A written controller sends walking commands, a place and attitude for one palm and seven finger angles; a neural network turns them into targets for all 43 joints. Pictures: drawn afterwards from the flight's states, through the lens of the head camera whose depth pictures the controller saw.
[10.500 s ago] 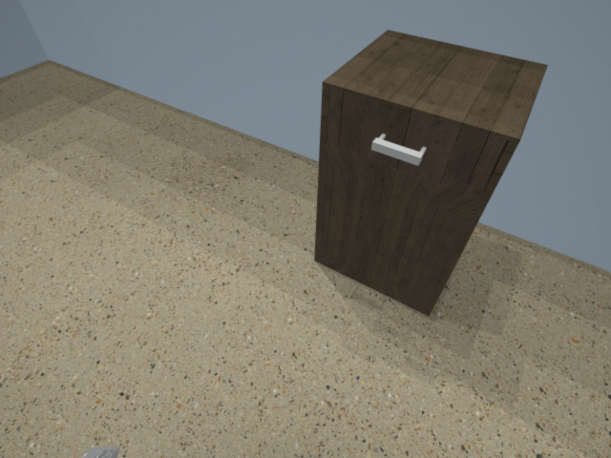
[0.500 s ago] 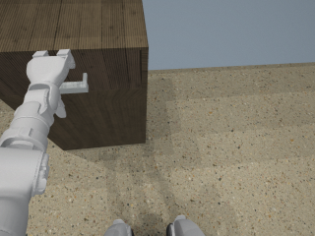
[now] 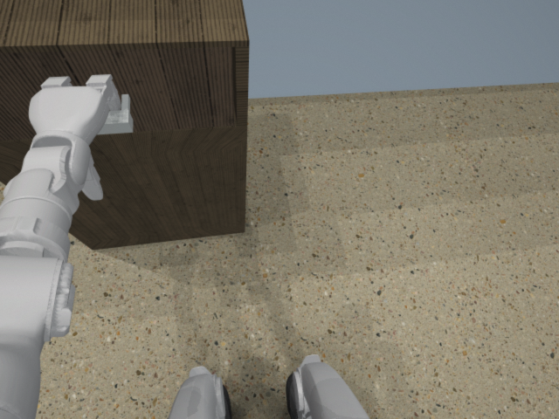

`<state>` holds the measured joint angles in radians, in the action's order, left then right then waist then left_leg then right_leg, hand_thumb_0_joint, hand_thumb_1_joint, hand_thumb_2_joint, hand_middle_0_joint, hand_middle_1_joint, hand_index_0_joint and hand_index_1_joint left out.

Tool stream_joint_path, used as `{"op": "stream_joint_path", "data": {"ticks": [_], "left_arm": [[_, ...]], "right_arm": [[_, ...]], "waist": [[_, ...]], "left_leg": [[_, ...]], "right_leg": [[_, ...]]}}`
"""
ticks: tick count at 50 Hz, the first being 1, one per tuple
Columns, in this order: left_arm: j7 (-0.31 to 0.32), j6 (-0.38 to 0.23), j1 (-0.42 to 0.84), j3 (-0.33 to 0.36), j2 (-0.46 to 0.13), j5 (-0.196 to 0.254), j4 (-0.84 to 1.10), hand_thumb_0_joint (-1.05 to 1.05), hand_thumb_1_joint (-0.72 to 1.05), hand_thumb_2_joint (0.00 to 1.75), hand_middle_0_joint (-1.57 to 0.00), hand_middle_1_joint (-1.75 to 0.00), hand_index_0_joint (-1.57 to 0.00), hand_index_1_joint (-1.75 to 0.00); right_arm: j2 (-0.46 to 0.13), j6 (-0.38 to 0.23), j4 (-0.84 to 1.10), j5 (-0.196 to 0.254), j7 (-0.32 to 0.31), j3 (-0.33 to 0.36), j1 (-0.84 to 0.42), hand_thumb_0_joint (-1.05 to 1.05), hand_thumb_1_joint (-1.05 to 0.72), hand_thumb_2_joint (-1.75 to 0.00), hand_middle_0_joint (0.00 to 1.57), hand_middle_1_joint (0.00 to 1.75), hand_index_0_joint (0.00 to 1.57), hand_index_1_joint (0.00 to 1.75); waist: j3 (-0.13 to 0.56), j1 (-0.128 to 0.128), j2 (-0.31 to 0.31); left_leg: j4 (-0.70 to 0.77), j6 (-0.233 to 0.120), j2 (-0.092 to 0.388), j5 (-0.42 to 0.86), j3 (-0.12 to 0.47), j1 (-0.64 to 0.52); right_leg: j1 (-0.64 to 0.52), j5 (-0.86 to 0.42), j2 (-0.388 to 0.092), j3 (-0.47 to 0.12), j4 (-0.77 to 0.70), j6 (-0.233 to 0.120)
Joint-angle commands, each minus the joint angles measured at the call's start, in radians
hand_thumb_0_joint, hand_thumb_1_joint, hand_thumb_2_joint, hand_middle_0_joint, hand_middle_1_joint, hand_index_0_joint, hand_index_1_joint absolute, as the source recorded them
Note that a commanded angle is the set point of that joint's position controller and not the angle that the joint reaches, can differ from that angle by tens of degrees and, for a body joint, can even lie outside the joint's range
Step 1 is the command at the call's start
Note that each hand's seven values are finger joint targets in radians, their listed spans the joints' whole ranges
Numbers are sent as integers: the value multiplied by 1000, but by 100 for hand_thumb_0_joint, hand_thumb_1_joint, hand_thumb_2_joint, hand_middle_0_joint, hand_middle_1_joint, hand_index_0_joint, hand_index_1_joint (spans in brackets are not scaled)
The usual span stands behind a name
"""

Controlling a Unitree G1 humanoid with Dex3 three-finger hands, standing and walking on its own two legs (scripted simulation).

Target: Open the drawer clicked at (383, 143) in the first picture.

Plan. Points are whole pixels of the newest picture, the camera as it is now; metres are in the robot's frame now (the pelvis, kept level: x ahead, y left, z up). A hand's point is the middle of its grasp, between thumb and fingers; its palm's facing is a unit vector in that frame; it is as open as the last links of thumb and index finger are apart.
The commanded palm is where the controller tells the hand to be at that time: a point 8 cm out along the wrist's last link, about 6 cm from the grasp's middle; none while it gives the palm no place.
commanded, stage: lower the fingers behind the handle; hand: left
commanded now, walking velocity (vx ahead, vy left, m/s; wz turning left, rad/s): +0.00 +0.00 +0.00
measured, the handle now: (86, 113) +0.58 +0.23 -0.01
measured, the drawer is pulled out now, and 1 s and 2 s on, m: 0.00 0.00 0.00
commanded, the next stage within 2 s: close the thumb around the handle in 0.94 s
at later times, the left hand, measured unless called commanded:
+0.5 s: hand (89, 139) +0.53 +0.23 -0.01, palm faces -0.08 -0.01 -1.00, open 13.9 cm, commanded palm +0.53 +0.20 +0.02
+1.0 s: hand (93, 146) +0.53 +0.23 -0.02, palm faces -0.10 -0.02 -0.99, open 13.8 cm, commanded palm +0.54 +0.20 +0.02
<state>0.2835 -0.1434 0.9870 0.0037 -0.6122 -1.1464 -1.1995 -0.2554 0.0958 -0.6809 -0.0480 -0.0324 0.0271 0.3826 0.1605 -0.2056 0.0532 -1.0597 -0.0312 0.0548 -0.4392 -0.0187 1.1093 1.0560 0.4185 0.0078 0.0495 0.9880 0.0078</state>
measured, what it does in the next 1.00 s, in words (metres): stands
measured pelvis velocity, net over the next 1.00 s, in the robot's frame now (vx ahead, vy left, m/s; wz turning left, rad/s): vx -0.01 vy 0.00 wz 0.00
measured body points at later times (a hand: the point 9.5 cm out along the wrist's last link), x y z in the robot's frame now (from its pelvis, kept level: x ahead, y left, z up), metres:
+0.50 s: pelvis -0.01 +0.00 -0.02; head +0.15 +0.02 +0.40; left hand +0.53 +0.22 +0.05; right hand -0.03 -0.27 -0.13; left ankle +0.02 +0.10 -0.66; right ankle +0.01 -0.13 -0.66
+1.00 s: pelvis -0.01 +0.00 -0.02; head +0.16 +0.02 +0.40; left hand +0.53 +0.23 +0.03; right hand -0.04 -0.27 -0.13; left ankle +0.02 +0.10 -0.66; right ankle +0.01 -0.13 -0.66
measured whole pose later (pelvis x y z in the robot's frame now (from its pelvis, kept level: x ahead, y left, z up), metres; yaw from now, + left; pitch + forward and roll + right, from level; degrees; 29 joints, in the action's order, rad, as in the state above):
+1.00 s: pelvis -0.01 +0.00 -0.02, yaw +0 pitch +30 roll -4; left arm 0.32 -0.07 1.03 0.00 -0.62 -1.14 -1.22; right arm -0.24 0.08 -0.70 -0.05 -0.02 0.00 0.37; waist 0.16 -0.21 0.07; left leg -1.17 -0.03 0.06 -0.47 0.00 1.23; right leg 1.17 0.45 0.01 0.07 1.09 0.00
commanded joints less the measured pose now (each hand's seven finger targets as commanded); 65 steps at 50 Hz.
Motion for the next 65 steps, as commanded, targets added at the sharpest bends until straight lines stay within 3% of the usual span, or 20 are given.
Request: {"op": "stream_joint_path", "data": {"ticks": [1,4,7,13,17,20,21,22,24,26,29,30,35,37,42,49,52,55,57,65], "left_arm": [[120,-12,500,74,-244,3,254,0,-50,30,-30,-120,-30,-120],[165,55,517,46,-206,-5,195,0,-50,30,-30,-120,-30,-120],[163,108,546,25,-190,-4,189,0,-50,30,-30,-120,-30,-120],[108,180,523,2,-202,4,61,0,-50,30,-30,-120,-30,-120],[66,141,498,-2,-205,-3,70,0,-50,30,-30,-120,-30,-120],[45,106,452,-12,-179,5,32,0,-50,30,-30,-120,-30,-120],[43,90,469,-13,-187,1,51,0,-50,30,-30,-120,-30,-120],[44,79,454,7,-209,-4,63,0,-50,30,-30,-120,-30,-120],[50,67,433,-4,-183,-9,76,0,-50,30,-30,-120,-30,-120],[56,63,440,-15,-161,-7,75,0,-50,30,-30,-120,-30,-120],[74,41,533,32,-239,-5,186,0,-50,30,-30,-120,-30,-120],[83,30,574,30,-234,-6,235,0,-50,30,-30,-120,-30,-120],[114,88,544,28,-215,7,199,0,-50,30,-30,-120,-30,-120],[112,105,540,55,-264,6,208,0,-50,30,-30,-120,-30,-120],[83,125,489,41,-247,17,161,0,-50,30,-30,-120,-30,-120],[69,73,460,30,-232,14,140,0,-50,30,-30,-120,-30,-120],[84,45,478,39,-229,8,188,0,-50,30,-30,-120,-30,-120],[100,50,477,12,-172,11,169,0,-33,37,-31,-122,-31,-122],[116,54,491,19,-186,4,197,0,-22,42,-32,-123,-32,-123],[124,117,519,30,-217,6,165,0,23,61,-35,-128,-35,-128]], "right_arm": [[-183,-19,3,-11,-2,70,188,0,-90,-90,20,30,20,30],[-187,-20,-17,-13,9,71,195,0,-90,-90,20,30,20,30],[-190,-14,-29,-10,16,73,211,0,-90,-90,20,30,20,30],[-195,7,-32,1,8,49,201,0,-90,-90,20,30,20,30],[-187,3,-9,1,-3,41,191,0,-90,-90,20,30,20,30],[-182,-3,7,3,-7,38,177,0,-90,-90,20,30,20,30],[-183,-7,13,3,-9,37,178,0,-90,-90,20,30,20,30],[-186,-9,18,1,-8,39,178,0,-90,-90,20,30,20,30],[-183,-13,26,0,-6,44,177,0,-90,-90,20,30,20,30],[-183,-17,27,1,-2,48,178,0,-90,-90,20,30,20,30],[-188,-26,28,-2,-3,50,182,0,-90,-90,20,30,20,30],[-186,-31,23,-4,-3,57,184,0,-90,-90,20,30,20,30],[-187,-34,2,-2,7,56,194,0,-90,-90,20,30,20,30],[-193,-30,-5,-2,7,53,202,0,-90,-90,20,30,20,30],[-188,-20,-14,4,4,44,199,0,-90,-90,20,30,20,30],[-181,-22,-8,1,-4,40,193,0,-90,-90,20,30,20,30],[-181,-26,-9,-4,-2,51,199,0,-90,-90,20,30,20,30],[-176,-24,-16,-5,4,56,200,0,-90,-90,20,30,20,30],[-180,-22,-18,-7,8,61,202,0,-90,-90,20,30,20,30],[-187,-8,-26,-6,10,55,199,0,-90,-90,20,30,20,30]], "waist": [[532,-9,173],[522,-31,154],[575,-38,174],[428,-59,92],[423,-51,111],[364,-62,58],[364,-60,80],[397,-46,95],[417,-42,102],[414,-53,96],[509,-43,146],[552,-49,163],[581,-43,184],[613,-32,179],[528,-35,130],[447,-39,110],[514,-36,148],[480,-46,135],[537,-36,170],[535,-47,150]], "left_leg": [[60,-7,-37,358,77,-476],[48,-6,-36,364,76,-459],[47,-2,-33,418,85,-512],[64,-20,-45,301,60,-385],[51,-23,-46,271,55,-355],[34,-29,-46,222,50,-282],[25,-28,-46,204,49,-268],[16,-26,-46,203,54,-272],[2,-23,-43,212,59,-279],[-13,-23,-38,203,64,-276],[-30,-22,-37,198,73,-288],[-36,-19,-33,218,87,-329],[-31,-12,-32,278,94,-379],[-29,-12,-32,297,92,-395],[-9,-20,-36,293,75,-359],[-6,-24,-41,261,63,-295],[-20,-20,-37,310,70,-348],[-19,-16,-33,329,77,-360],[-26,-12,-34,350,78,-389],[-17,-16,-37,362,71,-392]], "right_leg": [[-77,-187,56,13,-68,-42],[-63,-194,58,19,-67,-40],[-72,-224,59,25,-66,-41],[-92,-185,58,19,-94,-36],[-80,-167,54,16,-75,-39],[-59,-141,53,13,-62,-36],[-44,-129,51,12,-51,-36],[-33,-120,52,13,-36,-40],[-9,-117,51,16,-17,-41],[26,-106,51,18,-5,-40],[16,-103,50,12,17,-41],[34,-107,50,14,26,-41],[26,-132,53,24,19,-41],[-8,-151,56,24,12,-40],[-49,-169,59,20,-22,-37],[-47,-160,57,14,-25,-38],[-29,-184,56,14,-9,-40],[-5,-185,57,21,-9,-40],[-8,-196,56,20,-3,-42],[-44,-220,57,20,-15,-38]]}}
